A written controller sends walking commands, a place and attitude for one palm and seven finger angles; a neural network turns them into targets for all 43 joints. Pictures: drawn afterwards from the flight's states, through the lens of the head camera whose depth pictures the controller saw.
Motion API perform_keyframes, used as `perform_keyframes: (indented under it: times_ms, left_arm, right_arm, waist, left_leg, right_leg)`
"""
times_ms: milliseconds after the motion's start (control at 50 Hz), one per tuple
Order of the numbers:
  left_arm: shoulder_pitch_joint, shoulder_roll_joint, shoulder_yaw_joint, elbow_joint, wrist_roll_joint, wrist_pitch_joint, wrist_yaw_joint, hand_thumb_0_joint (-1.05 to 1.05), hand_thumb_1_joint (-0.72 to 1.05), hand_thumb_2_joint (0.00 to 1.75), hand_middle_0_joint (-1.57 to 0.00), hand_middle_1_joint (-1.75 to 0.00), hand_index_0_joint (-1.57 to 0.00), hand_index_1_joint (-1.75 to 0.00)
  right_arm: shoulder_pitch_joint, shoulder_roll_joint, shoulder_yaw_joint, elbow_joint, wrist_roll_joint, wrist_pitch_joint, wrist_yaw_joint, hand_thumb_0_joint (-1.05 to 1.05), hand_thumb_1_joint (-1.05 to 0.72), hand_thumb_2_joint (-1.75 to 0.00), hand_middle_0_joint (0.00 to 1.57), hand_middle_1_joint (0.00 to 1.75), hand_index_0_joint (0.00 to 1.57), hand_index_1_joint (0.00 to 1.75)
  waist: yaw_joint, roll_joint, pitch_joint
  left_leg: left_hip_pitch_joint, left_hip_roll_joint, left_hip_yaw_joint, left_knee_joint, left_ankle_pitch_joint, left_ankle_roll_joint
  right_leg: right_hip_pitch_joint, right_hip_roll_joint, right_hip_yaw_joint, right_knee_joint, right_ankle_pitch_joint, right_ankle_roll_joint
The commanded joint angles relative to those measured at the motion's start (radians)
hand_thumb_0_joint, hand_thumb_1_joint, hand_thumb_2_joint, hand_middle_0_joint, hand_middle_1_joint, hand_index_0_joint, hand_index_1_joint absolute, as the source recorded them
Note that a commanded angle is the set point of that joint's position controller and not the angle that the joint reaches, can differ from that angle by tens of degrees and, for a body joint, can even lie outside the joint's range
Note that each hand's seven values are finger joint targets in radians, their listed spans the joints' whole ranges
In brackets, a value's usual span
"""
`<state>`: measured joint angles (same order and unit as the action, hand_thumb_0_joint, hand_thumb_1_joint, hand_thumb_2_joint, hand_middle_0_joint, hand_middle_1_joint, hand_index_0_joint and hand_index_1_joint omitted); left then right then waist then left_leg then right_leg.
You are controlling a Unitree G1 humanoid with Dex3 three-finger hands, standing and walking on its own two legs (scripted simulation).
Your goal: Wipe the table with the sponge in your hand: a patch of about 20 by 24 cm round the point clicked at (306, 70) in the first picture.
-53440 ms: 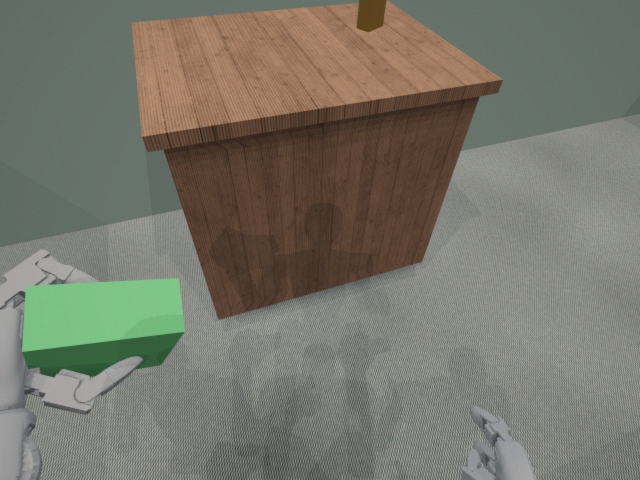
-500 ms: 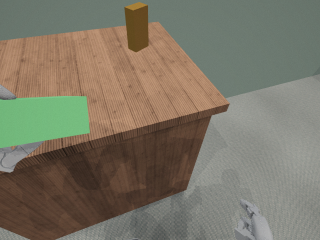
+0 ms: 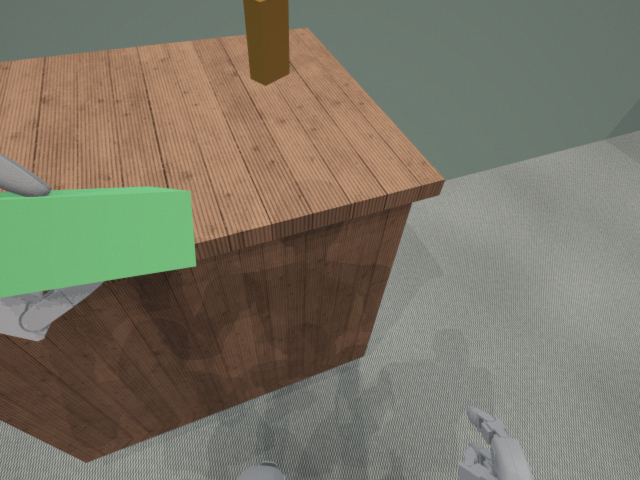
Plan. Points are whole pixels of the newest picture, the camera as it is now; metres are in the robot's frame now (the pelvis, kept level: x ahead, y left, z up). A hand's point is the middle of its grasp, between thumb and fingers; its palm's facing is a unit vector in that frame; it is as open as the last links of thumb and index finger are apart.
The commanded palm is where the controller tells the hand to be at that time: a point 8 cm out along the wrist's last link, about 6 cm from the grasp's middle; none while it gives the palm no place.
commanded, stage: step back with the hand held close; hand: left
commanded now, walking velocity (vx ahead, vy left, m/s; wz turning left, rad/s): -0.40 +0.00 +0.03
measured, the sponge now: (115, 225) +0.25 +0.19 +0.26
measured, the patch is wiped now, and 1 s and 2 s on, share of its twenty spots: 1.00 1.00 1.00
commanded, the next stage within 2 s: stop stepping back and stand still in 0.26 s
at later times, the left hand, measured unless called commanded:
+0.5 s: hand out of the picture +0.07 +0.22 +0.28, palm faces +0.45 -0.82 -0.36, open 9.6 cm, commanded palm +0.02 +0.28 +0.29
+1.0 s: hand out of the picture -0.01 +0.28 +0.28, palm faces +0.54 -0.80 -0.25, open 9.6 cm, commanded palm -0.07 +0.32 +0.29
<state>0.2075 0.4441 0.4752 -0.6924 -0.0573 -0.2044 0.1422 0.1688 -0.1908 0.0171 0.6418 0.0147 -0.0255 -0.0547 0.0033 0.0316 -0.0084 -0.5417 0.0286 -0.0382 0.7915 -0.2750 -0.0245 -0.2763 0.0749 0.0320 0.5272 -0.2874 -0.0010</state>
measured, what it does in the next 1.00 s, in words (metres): walks backwards: left foot, then right foot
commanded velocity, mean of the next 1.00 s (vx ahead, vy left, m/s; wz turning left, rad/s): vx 0.02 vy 0.00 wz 0.01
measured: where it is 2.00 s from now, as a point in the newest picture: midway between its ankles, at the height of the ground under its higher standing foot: outside the picture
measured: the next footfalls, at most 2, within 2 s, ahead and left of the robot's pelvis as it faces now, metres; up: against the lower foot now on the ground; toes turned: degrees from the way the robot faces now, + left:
left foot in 0.08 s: +0.04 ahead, +0.12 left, +0.00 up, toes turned +1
right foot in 0.40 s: -0.10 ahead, -0.14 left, +0.00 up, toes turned +0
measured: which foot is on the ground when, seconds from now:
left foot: up 0.00-0.06, down 0.08-0.42, up 0.44-0.60, down 0.62-1.00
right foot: down 0.00-0.12, up 0.14-0.38, down 0.40-0.64, up 0.66-0.78, down 0.80-1.00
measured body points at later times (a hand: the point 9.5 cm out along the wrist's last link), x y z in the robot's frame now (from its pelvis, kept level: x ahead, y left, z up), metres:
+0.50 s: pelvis -0.15 +0.00 +0.00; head -0.14 +0.01 +0.45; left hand +0.05 +0.26 +0.29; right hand +0.02 -0.23 -0.08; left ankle -0.07 +0.11 -0.69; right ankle -0.14 -0.14 -0.73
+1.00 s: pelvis -0.22 +0.03 -0.01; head -0.24 +0.04 +0.44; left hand -0.04 +0.32 +0.29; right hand -0.05 -0.20 -0.08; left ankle -0.17 +0.15 -0.73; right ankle -0.21 -0.09 -0.71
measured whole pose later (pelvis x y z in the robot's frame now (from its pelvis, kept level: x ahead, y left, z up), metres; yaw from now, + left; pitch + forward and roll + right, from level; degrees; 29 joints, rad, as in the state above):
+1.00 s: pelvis -0.22 +0.03 -0.01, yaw +2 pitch -2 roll -2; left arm 0.18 0.41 0.46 -0.61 -0.05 -0.15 0.15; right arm 0.22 -0.21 0.02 0.65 0.01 -0.07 -0.06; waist 0.00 0.00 -0.02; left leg -0.36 0.06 0.02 0.66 -0.29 0.03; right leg -0.33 0.03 -0.04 0.75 -0.44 -0.03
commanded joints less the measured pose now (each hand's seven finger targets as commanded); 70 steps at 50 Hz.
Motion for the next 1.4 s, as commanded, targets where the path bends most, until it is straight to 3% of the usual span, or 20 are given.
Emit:
perform_keyframes:
  times_ms: [0,60,100,140,340,400,420,540,640,720,760,780,900,940,980,1100,1140,1160,1280,1380]
  left_arm:
    - [-0.025,0.232,0.127,-0.143,-0.017,-0.03,0.009,0.0,0.1,1.3,-1.2,-1.6,-1.2,-1.6]
    - [0.009,0.266,0.18,-0.223,-0.03,-0.048,0.02,0.0,0.1,1.3,-1.2,-1.6,-1.2,-1.6]
    - [0.052,0.286,0.22,-0.301,-0.038,-0.051,0.023,0.0,0.1,1.3,-1.2,-1.6,-1.2,-1.6]
    - [0.033,0.278,0.214,-0.389,-0.042,-0.067,0.012,0.0,0.1,1.3,-1.2,-1.6,-1.2,-1.6]
    - [-0.039,0.226,0.145,-0.21,-0.031,-0.023,0.02,0.0,0.1,1.3,-1.2,-1.6,-1.2,-1.6]
    - [-0.065,0.258,0.134,-0.133,-0.026,-0.019,0.021,0.0,0.1,1.3,-1.2,-1.6,-1.2,-1.6]
    - [-0.058,0.203,0.093,-0.123,-0.021,-0.003,0.013,0.0,0.1,1.3,-1.2,-1.6,-1.2,-1.6]
    - [-0.082,0.21,0.107,-0.086,-0.019,0.015,0.023,0.0,0.1,1.3,-1.2,-1.6,-1.2,-1.6]
    - [-0.152,0.234,0.127,-0.223,-0.004,0.005,0.03,0.0,0.1,1.3,-1.2,-1.6,-1.2,-1.6]
    - [-0.065,0.177,0.085,-0.087,0.005,0.025,0.026,0.0,0.1,1.3,-1.2,-1.6,-1.2,-1.6]
    - [-0.121,0.179,0.061,-0.08,0.011,0.017,0.007,0.0,0.1,1.3,-1.2,-1.6,-1.2,-1.6]
    - [-0.195,0.219,0.086,-0.085,0.0,0.004,0.0,0.0,0.1,1.3,-1.2,-1.6,-1.2,-1.6]
    - [-0.239,0.166,0.034,-0.081,-0.002,0.004,0.013,0.0,0.1,1.3,-1.2,-1.6,-1.2,-1.6]
    - [-0.27,0.182,0.054,-0.151,-0.005,-0.006,0.03,0.0,0.1,1.3,-1.2,-1.6,-1.2,-1.6]
    - [-0.299,0.227,0.095,-0.121,-0.005,0.008,0.027,0.0,0.1,1.3,-1.2,-1.6,-1.2,-1.6]
    - [-0.102,0.175,0.071,-0.09,-0.008,0.042,0.011,0.0,0.1,1.3,-1.2,-1.6,-1.2,-1.6]
    - [-0.078,0.218,0.102,-0.09,-0.006,0.034,0.0,0.0,0.1,1.3,-1.2,-1.6,-1.2,-1.6]
    - [-0.167,0.238,0.119,-0.151,-0.013,0.014,0.005,0.0,0.1,1.3,-1.2,-1.6,-1.2,-1.6]
    - [-0.087,0.2,0.136,-0.145,-0.025,-0.008,0.03,0.0,0.1,1.3,-1.2,-1.6,-1.2,-1.6]
    - [-0.065,0.211,0.146,-0.114,-0.012,0.002,0.019,0.0,0.1,1.3,-1.2,-1.6,-1.2,-1.6]
  right_arm:
    - [-0.1,-0.1,-0.044,-0.199,0.008,-0.036,-0.025,0.0,-0.9,-0.9,0.2,0.3,0.2,0.3]
    - [-0.077,-0.138,-0.066,-0.203,0.013,-0.032,-0.032,0.0,-0.9,-0.9,0.2,0.3,0.2,0.3]
    - [-0.07,-0.146,-0.079,-0.235,0.016,-0.037,-0.01,0.0,-0.9,-0.9,0.2,0.3,0.2,0.3]
    - [-0.061,-0.137,-0.084,-0.216,-0.013,-0.083,0.013,0.0,-0.9,-0.9,0.2,0.3,0.2,0.3]
    - [-0.077,-0.165,-0.079,-0.181,-0.011,-0.101,-0.003,0.0,-0.9,-0.9,0.2,0.3,0.2,0.3]
    - [-0.078,-0.128,-0.064,-0.189,0.017,-0.078,0.0,0.0,-0.9,-0.9,0.2,0.3,0.2,0.3]
    - [-0.052,-0.134,-0.071,-0.165,0.028,-0.075,-0.001,0.0,-0.9,-0.9,0.2,0.3,0.2,0.3]
    - [-0.105,-0.139,-0.056,-0.187,0.016,-0.062,-0.027,0.0,-0.9,-0.9,0.2,0.3,0.2,0.3]
    - [-0.083,-0.148,-0.046,-0.213,0.022,-0.087,-0.02,0.0,-0.9,-0.9,0.2,0.3,0.2,0.3]
    - [-0.073,-0.147,-0.04,-0.172,0.003,-0.108,-0.002,0.0,-0.9,-0.9,0.2,0.3,0.2,0.3]
    - [-0.069,-0.147,-0.054,-0.176,-0.007,-0.095,0.002,0.0,-0.9,-0.9,0.2,0.3,0.2,0.3]
    - [-0.043,-0.162,-0.054,-0.149,-0.003,-0.098,0.003,0.0,-0.9,-0.9,0.2,0.3,0.2,0.3]
    - [-0.078,-0.144,-0.04,-0.141,-0.001,-0.094,-0.018,0.0,-0.9,-0.9,0.2,0.3,0.2,0.3]
    - [-0.086,-0.158,-0.036,-0.188,0.005,-0.111,-0.023,0.0,-0.9,-0.9,0.2,0.3,0.2,0.3]
    - [-0.06,-0.132,-0.042,-0.167,0.004,-0.127,-0.004,0.0,-0.9,-0.9,0.2,0.3,0.2,0.3]
    - [-0.097,-0.127,-0.03,-0.19,-0.001,-0.125,0.015,0.0,-0.9,-0.9,0.2,0.3,0.2,0.3]
    - [-0.088,-0.112,-0.037,-0.192,-0.003,-0.107,0.024,0.0,-0.9,-0.9,0.2,0.3,0.2,0.3]
    - [-0.089,-0.109,-0.028,-0.166,0.0,-0.116,0.028,0.0,-0.9,-0.9,0.2,0.3,0.2,0.3]
    - [-0.095,-0.134,-0.044,-0.155,0.003,-0.112,-0.002,0.0,-0.9,-0.9,0.2,0.3,0.2,0.3]
    - [-0.088,-0.139,-0.051,-0.173,0.019,-0.103,0.006,0.0,-0.9,-0.9,0.2,0.3,0.2,0.3]
  waist:
    - [-0.019,-0.118,-0.124]
    - [-0.02,0.002,-0.212]
    - [-0.01,0.158,-0.336]
    - [-0.007,0.308,-0.36]
    - [-0.001,0.176,-0.209]
    - [-0.018,-0.217,-0.119]
    - [-0.026,-0.263,-0.143]
    - [-0.042,-0.094,-0.063]
    - [-0.027,0.332,-0.072]
    - [0.009,0.138,-0.077]
    - [-0.004,-0.182,-0.03]
    - [-0.023,-0.168,-0.043]
    - [-0.043,0.07,-0.002]
    - [-0.027,0.37,-0.036]
    - [-0.016,0.184,-0.07]
    - [0.008,0.091,-0.065]
    - [-0.005,-0.214,-0.059]
    - [-0.019,-0.167,-0.084]
    - [-0.016,0.065,-0.139]
    - [-0.015,0.061,-0.144]
  left_leg:
    - [0.092,0.045,-0.023,-0.015,-0.026,0.009]
    - [0.232,0.118,-0.058,-0.308,0.464,0.028]
    - [0.467,0.257,-0.187,-0.333,0.984,0.092]
    - [0.475,0.308,-0.242,-0.387,0.943,0.129]
    - [0.231,0.207,-0.113,-0.417,0.173,0.073]
    - [0.182,-0.016,0.026,0.212,-0.155,-0.019]
    - [0.148,0.002,-0.032,0.318,-0.143,0.004]
    - [0.325,0.027,0.049,-0.227,-0.11,0.054]
    - [0.02,0.218,-0.294,-0.678,-0.686,0.145]
    - [-0.027,0.128,-0.126,-0.428,-0.447,0.092]
    - [-0.133,-0.005,0.031,0.095,-0.238,0.052]
    - [-0.102,-0.002,0.044,0.286,-0.129,0.034]
    - [0.364,0.065,-0.002,-0.303,-0.214,0.085]
    - [0.371,0.301,-0.422,-0.63,-0.526,0.177]
    - [0.229,0.292,-0.397,-0.662,-0.528,0.175]
    - [0.041,0.134,-0.056,-0.411,-0.382,0.066]
    - [-0.052,0.011,0.057,0.088,-0.156,0.025]
    - [-0.038,0.026,0.036,0.174,-0.128,0.018]
    - [0.376,0.098,-0.042,-0.351,0.217,0.064]
    - [0.361,0.122,-0.066,-0.286,0.432,0.072]
  right_leg:
    - [0.048,-0.355,0.162,-0.058,0.816,-0.107]
    - [0.08,-0.208,0.071,0.055,0.676,-0.02]
    - [-0.096,-0.057,-0.003,0.187,0.075,0.026]
    - [-0.18,-0.035,0.048,0.418,-0.273,0.019]
    - [0.08,-0.052,-0.017,-0.092,0.04,0.003]
    - [-0.186,-0.44,0.345,-0.383,0.031,-0.176]
    - [-0.172,-0.412,0.255,-0.334,0.067,-0.165]
    - [-0.189,-0.287,0.106,-0.218,-0.231,-0.076]
    - [-0.005,-0.01,-0.119,0.298,-0.159,0.005]
    - [0.205,-0.035,-0.1,-0.039,-0.137,-0.03]
    - [0.19,-0.287,0.333,-0.321,-0.204,-0.166]
    - [0.133,-0.395,0.447,-0.366,-0.064,-0.207]
    - [-0.222,-0.208,0.078,-0.08,-0.326,-0.113]
    - [-0.281,-0.011,-0.106,0.352,-0.27,-0.016]
    - [-0.187,-0.045,-0.04,0.492,-0.213,-0.018]
    - [0.237,-0.032,-0.097,-0.099,-0.089,-0.034]
    - [0.196,-0.326,0.386,-0.347,-0.107,-0.167]
    - [0.181,-0.381,0.419,-0.328,0.058,-0.189]
    - [0.106,-0.174,0.053,-0.044,0.289,-0.046]
    - [0.145,-0.115,0.008,-0.065,0.363,-0.008]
